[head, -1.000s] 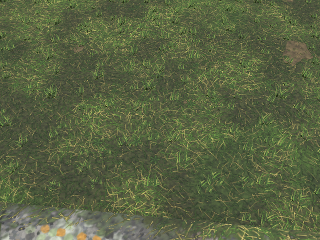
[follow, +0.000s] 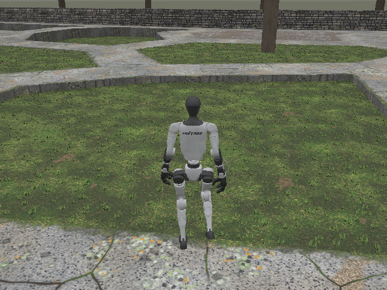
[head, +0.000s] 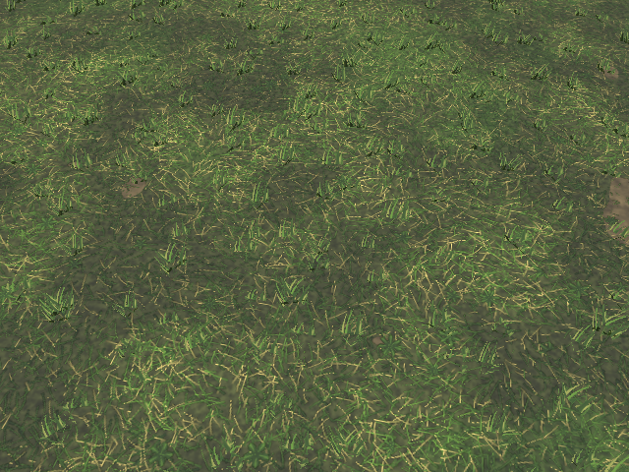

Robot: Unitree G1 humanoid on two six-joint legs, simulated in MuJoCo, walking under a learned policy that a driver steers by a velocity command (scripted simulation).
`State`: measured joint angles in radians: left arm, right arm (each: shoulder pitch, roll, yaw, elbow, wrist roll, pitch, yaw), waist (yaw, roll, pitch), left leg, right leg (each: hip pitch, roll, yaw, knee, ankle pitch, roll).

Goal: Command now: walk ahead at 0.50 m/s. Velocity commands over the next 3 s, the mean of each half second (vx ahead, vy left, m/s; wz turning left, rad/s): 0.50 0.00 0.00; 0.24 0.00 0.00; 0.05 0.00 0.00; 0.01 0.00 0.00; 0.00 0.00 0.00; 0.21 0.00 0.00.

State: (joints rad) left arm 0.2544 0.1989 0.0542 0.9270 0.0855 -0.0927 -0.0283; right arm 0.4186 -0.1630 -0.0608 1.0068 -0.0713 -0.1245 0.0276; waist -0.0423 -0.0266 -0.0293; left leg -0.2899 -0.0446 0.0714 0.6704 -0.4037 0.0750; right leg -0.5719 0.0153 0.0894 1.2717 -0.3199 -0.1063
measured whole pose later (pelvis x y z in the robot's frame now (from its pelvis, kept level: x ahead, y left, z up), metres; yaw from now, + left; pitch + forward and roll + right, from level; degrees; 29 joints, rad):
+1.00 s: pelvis +0.46 +0.02 -0.17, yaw +0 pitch +3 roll +0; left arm 0.21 0.21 0.04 0.98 0.01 0.00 0.05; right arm 0.15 -0.17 -0.04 0.89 -0.02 -0.02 -0.02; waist 0.00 -0.02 -0.03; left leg -0.41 -0.04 0.02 0.47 -0.11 0.06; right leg -0.39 -0.04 0.02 0.66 -0.32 0.01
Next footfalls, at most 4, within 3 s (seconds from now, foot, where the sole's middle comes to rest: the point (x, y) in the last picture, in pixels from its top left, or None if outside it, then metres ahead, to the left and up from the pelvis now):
0.34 right None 0.34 -0.13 -0.94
0.72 left None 0.58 0.11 -0.94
1.04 right None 0.52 -0.12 -0.94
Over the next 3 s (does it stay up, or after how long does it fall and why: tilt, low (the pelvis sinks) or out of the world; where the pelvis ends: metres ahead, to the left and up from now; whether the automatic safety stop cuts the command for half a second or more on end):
stays up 0.59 -0.03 -0.17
